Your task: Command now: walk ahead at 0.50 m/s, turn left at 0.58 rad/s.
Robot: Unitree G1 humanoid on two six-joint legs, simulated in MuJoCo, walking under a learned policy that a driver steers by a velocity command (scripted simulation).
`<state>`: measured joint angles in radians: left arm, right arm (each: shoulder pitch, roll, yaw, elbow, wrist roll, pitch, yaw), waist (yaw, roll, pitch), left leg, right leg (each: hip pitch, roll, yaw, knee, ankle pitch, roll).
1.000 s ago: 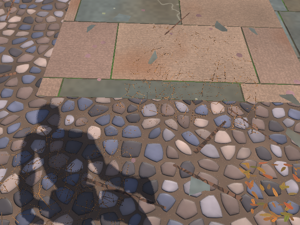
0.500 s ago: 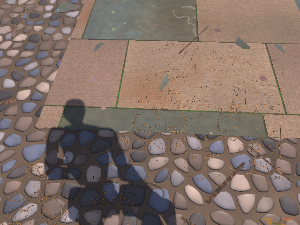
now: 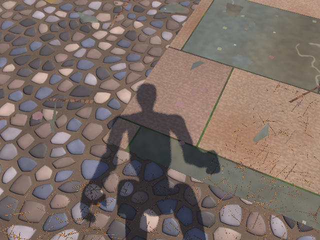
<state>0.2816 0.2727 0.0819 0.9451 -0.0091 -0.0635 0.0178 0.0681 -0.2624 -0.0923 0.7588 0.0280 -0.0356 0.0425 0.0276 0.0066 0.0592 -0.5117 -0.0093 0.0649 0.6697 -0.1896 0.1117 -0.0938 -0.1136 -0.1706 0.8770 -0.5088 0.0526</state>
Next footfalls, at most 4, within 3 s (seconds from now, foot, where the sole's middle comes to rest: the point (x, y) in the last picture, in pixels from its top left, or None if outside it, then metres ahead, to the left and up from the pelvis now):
0.44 right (186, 234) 0.46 -0.07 -0.75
0.88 left None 0.43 0.15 -0.75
1.30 right None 0.37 -0.11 -0.75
1.78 left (146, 229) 0.48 0.08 -0.75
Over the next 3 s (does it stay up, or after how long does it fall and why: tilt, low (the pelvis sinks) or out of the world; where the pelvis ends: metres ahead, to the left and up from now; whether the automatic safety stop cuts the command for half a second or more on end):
stays up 0.63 -0.20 0.02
